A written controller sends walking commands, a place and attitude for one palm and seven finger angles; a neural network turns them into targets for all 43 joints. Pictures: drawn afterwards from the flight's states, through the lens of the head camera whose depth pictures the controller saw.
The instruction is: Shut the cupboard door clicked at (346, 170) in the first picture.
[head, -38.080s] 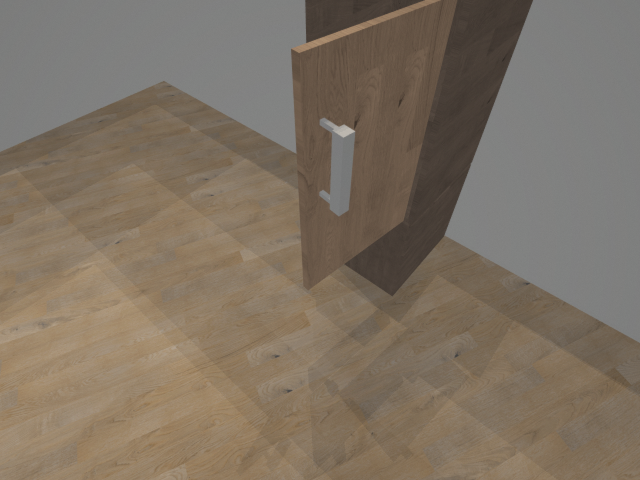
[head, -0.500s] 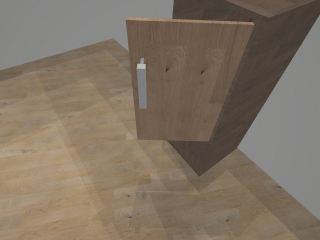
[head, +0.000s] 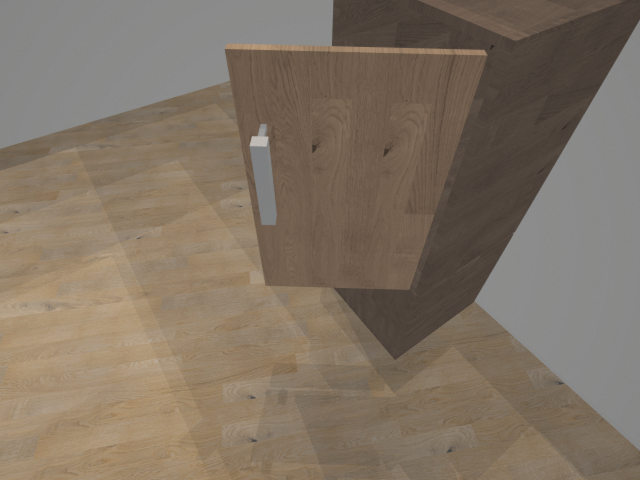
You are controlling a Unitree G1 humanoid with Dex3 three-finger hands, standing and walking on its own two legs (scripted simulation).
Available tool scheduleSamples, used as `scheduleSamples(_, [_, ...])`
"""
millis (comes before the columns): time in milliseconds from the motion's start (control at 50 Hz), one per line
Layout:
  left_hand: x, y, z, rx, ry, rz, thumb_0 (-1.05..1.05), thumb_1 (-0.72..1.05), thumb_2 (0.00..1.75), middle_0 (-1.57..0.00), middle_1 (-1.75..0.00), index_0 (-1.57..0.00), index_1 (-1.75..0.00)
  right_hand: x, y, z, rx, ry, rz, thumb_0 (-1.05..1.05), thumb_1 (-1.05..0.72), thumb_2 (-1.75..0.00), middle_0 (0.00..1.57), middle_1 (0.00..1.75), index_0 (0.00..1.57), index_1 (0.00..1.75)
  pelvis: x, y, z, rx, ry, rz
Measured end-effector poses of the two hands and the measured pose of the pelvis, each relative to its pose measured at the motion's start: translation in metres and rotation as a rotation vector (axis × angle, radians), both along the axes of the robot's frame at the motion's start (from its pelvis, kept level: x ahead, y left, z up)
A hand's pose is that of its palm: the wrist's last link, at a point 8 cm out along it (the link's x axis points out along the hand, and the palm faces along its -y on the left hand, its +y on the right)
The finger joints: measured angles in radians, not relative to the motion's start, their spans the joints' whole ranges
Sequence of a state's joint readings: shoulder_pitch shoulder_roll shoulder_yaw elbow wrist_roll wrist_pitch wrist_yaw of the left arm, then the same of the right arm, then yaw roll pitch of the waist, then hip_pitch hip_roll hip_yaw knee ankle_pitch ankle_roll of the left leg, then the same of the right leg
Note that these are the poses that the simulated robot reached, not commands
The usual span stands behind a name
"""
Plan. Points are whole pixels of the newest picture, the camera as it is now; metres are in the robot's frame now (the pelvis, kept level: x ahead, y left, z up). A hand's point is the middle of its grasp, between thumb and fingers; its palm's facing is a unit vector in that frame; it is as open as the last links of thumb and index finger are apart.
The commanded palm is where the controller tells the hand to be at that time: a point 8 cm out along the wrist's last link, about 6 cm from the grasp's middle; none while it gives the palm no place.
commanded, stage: look again from close up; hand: left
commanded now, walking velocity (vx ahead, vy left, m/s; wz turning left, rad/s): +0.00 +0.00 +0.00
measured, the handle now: (266, 176) +0.58 +0.14 +0.03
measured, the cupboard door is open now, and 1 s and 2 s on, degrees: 54 54 54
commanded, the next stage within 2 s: shuffle to correct the standing spot in 0.06 s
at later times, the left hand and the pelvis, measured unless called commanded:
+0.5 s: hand out of the picture +0.05 +0.18 -0.19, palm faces +0.00 -0.98 -0.18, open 7.4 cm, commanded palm none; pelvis +0.04 -0.01 -0.01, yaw -1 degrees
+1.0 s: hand out of the picture +0.09 +0.18 -0.21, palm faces +0.03 -0.99 -0.11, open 7.4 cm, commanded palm none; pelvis +0.13 +0.02 -0.01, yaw -2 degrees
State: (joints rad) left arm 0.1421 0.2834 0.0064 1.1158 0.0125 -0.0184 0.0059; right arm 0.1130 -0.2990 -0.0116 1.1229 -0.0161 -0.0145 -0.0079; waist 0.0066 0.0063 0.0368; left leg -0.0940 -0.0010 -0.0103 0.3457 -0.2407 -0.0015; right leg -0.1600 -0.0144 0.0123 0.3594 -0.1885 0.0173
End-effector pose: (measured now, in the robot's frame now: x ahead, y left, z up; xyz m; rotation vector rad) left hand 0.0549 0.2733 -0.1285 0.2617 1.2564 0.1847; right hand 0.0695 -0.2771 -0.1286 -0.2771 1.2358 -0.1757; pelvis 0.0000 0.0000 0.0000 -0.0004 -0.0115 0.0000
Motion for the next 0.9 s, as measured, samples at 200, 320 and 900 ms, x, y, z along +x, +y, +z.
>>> scheduleSamples(200, [0.025,0.006,0.009,0.032,-0.048,-0.018,0.0,0.91,0.9,-0.2,-0.3,-0.21,-0.3,0.0,-0.017,0.003,-0.021,0.013,0.002,0.0,-0.9,-0.9,0.2,0.3,0.21,0.3,0.004,-0.007,0.001,-0.002,0.005,0.003])
scheduleSamples(320, [0.024,-0.005,0.0,0.008,-0.025,-0.005,0.0,0.91,0.9,-0.2,-0.3,-0.2,-0.3,-0.009,-0.009,-0.003,-0.006,0.054,-0.005,0.0,-0.9,-0.9,0.2,0.3,0.2,0.3,0.014,-0.009,-0.002,-0.005,0.007,-0.001])
scheduleSamples(900, [-0.029,-0.059,-0.062,-0.22,0.37,0.143,0.0,0.91,0.9,-0.2,-0.3,-0.2,-0.3,0.081,0.053,-0.021,-0.006,0.018,-0.077,0.01,-0.93,-0.9,0.2,0.3,0.2,0.3,0.117,0.018,-0.032,-0.037,-0.003,-0.018])
